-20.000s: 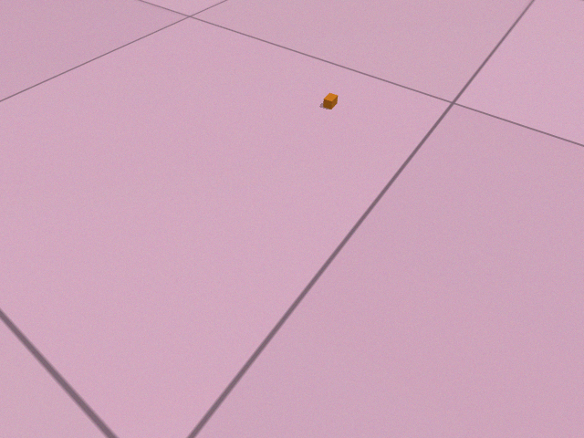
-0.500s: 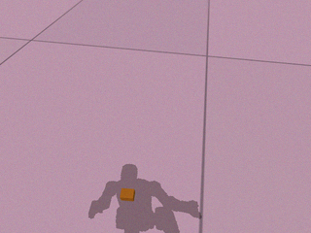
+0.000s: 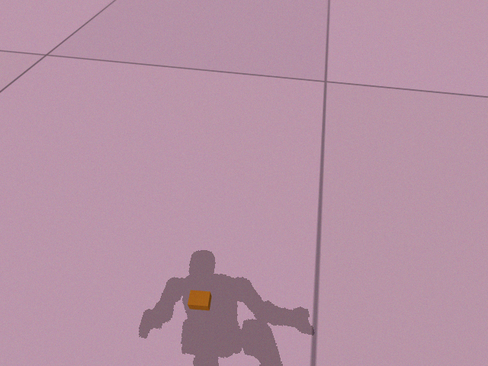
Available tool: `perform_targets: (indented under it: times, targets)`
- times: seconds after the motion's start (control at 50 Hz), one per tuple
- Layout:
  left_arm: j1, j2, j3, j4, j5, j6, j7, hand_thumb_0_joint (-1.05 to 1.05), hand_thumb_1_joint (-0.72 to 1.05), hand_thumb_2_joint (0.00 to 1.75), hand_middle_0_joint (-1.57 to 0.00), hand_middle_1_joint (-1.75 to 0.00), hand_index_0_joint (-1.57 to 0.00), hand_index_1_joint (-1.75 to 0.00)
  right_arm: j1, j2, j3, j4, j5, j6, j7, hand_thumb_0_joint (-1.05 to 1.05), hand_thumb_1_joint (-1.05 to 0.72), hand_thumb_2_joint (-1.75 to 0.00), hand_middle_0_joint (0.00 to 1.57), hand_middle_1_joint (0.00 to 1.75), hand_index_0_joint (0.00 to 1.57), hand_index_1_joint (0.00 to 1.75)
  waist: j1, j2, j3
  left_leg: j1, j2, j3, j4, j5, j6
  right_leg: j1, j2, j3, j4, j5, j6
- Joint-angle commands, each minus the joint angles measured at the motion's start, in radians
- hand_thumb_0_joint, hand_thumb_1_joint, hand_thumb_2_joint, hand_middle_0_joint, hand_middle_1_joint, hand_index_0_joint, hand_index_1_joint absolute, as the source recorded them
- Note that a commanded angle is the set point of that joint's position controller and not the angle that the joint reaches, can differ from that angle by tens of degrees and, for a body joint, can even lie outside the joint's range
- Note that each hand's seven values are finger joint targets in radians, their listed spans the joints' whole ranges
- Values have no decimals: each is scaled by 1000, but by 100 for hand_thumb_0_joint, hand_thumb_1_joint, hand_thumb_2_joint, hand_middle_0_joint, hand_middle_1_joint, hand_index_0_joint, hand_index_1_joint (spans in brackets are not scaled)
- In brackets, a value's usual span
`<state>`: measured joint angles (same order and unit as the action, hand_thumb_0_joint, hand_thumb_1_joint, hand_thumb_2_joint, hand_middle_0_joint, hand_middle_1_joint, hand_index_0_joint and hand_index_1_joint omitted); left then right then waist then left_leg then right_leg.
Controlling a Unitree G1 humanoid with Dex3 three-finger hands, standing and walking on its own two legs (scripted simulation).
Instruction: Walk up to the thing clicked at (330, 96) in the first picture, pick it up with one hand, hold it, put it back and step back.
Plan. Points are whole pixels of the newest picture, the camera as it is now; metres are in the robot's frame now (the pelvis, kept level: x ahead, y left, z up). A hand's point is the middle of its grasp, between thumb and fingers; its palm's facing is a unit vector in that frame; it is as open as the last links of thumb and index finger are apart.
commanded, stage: stand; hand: left
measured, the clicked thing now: (199, 300) +0.47 +0.22 -0.75
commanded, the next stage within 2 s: none
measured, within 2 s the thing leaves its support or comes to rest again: neither
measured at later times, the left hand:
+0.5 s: hand out of the picture +0.05 +0.25 -0.16, palm faces -0.04 -0.94 -0.34, open 7.4 cm
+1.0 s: hand out of the picture +0.07 +0.24 -0.16, palm faces -0.05 -0.94 -0.34, open 7.4 cm
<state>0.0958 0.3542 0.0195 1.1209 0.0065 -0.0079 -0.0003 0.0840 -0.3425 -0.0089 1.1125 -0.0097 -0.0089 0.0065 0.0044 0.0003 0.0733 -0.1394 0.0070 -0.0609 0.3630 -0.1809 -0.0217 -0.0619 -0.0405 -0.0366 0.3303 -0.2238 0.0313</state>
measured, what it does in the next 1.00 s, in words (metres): stands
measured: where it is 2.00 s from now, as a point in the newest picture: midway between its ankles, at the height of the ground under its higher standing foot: outside the picture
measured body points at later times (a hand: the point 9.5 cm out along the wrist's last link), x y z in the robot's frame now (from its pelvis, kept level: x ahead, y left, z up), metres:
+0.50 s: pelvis -0.02 -0.01 +0.00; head -0.01 -0.01 +0.45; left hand +0.05 +0.30 -0.13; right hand +0.05 -0.31 -0.13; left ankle +0.01 +0.13 -0.75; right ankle -0.03 -0.14 -0.75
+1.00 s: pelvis -0.01 -0.01 +0.00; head +0.00 -0.01 +0.45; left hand +0.07 +0.29 -0.13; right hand +0.05 -0.31 -0.13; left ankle +0.01 +0.13 -0.75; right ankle -0.03 -0.14 -0.75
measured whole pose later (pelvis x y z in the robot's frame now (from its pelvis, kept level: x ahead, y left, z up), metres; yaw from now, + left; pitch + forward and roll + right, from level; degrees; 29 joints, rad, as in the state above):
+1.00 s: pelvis -0.01 -0.01 +0.00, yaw -1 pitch -3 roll +0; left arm 0.11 0.36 0.00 1.11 0.01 -0.01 -0.01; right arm 0.11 -0.35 0.00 1.13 -0.01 -0.01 0.01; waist 0.00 0.00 0.06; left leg -0.14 0.03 -0.05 0.34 -0.15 -0.04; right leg -0.09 -0.02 -0.02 0.34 -0.20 0.02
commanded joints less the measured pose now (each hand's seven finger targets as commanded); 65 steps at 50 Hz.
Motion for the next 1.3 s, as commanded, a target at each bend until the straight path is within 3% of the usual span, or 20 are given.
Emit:
perform_targets:
  times: [0.0, 0.24, 0.32, 0.44, 0.5, 0.54, 0.64, 0.74, 0.94, 1.12, 1.2, 1.28]
  targets:
    - [-24, 210, 36, -53, -4, -21, 9, 0, 90, 90, -20, -30, -20, -30, -31, -218, -34, -58, 7, -21, -20, 0, -90, -90, 20, 30, 20, 30, -2, 23, -149, 63, 113, -56, -31, 349, 34, 40, -101, 66, -24, 278, -38]
    - [-22, 215, 28, -47, 5, -19, 3, 0, 90, 90, -20, -30, -20, -30, -43, -226, -32, -50, 3, -15, -11, 0, -90, -90, 20, 30, 20, 30, -7, 15, -67, 14, 101, -60, -82, 89, 29, -43, -94, 85, -85, 44, -42]
    - [-27, 215, 29, -54, 2, -20, 2, 0, 90, 90, -20, -30, -20, -30, -32, -226, -33, -46, 1, -18, -10, 0, -90, -90, 20, 30, 20, 30, -5, 19, -75, 9, 106, -62, -83, 93, 32, -32, -96, 90, -77, 53, -47]
    - [-12, 224, 31, -50, 6, -18, 0, 0, 90, 90, -20, -30, -20, -30, -24, -225, -37, -42, 0, -16, -8, 0, -90, -90, 20, 30, 20, 30, -5, -7, -50, -1, 98, -70, -90, 14, 28, -83, -89, 97, -93, -41, -47]
    - [-10, 216, 28, -53, 4, -18, -2, 0, 90, 90, -20, -30, -20, -30, -22, -229, -36, -40, -1, -18, -8, 0, -90, -90, 20, 30, 20, 30, -2, 19, -64, -1, 103, -73, -93, 17, 30, -73, -90, 97, -77, -17, -50]
    - [-7, 226, 31, -55, 2, -21, 0, 0, 90, 90, -20, -30, -20, -30, -16, -224, -36, -42, -1, -19, -9, 0, -90, -90, 20, 30, 20, 30, -3, 4, -98, 18, 108, -66, -75, 102, 33, -47, -95, 101, -68, 59, -50]
    - [-5, 220, 24, -57, 3, -22, 2, 0, 90, 90, -20, -30, -20, -30, -7, -223, -32, -36, 1, -19, -10, 0, -90, -90, 20, 30, 20, 30, -4, 1, -101, 30, 110, -59, -61, 154, 31, -44, -94, 99, -63, 107, -49]
    - [-1, 218, 22, -55, 1, -19, 3, 0, 90, 90, -20, -30, -20, -30, -4, -228, -29, -34, 2, -16, -12, 0, -90, -90, 20, 30, 20, 30, -3, 10, -73, 12, 108, -59, -71, 118, 29, -57, -89, 96, -64, 77, -47]
    - [-4, 222, 22, -60, 1, -21, 4, 0, 90, 90, -20, -30, -20, -30, -10, -224, -26, -42, 3, -19, -13, 0, -90, -90, 20, 30, 20, 30, 1, 10, -96, 32, 116, -54, -61, 188, 30, -36, -93, 95, -51, 140, -47]
    - [-10, 218, 22, -59, 1, -18, 3, 0, 90, 90, -20, -30, -20, -30, -8, -227, -26, -44, 3, -20, -13, 0, -90, -90, 20, 30, 20, 30, -3, 18, -74, 18, 115, -57, -78, 147, 29, -47, -89, 95, -58, 97, -47]
    - [-8, 224, 25, -61, 2, -20, 3, 0, 90, 90, -20, -30, -20, -30, -13, -224, -26, -49, 4, -22, -14, 0, -90, -90, 20, 30, 20, 30, -1, 10, -101, 36, 117, -52, -66, 197, 30, -29, -93, 94, -47, 147, -48]
    - [-3, 218, 24, -59, 2, -19, 3, 0, 90, 90, -20, -30, -20, -30, -13, -229, -26, -47, 3, -20, -15, 0, -90, -90, 20, 30, 20, 30, -1, 14, -91, 34, 114, -48, -66, 173, 31, -40, -91, 93, -50, 135, -46]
